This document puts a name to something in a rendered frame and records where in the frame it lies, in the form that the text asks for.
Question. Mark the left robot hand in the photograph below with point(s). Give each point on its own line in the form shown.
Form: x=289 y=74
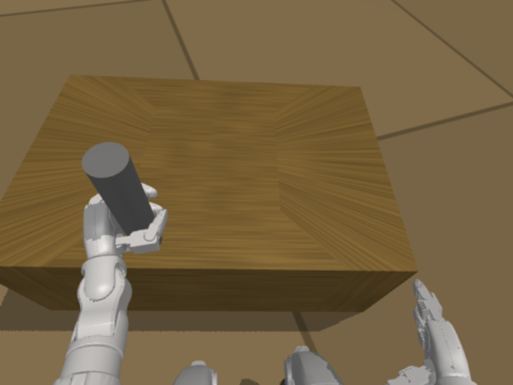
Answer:
x=103 y=235

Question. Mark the left robot arm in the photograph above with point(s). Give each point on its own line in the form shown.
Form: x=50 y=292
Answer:
x=97 y=345

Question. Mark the right robot hand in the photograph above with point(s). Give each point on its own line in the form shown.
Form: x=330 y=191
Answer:
x=444 y=354

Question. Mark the can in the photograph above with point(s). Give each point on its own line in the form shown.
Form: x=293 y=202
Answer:
x=110 y=169

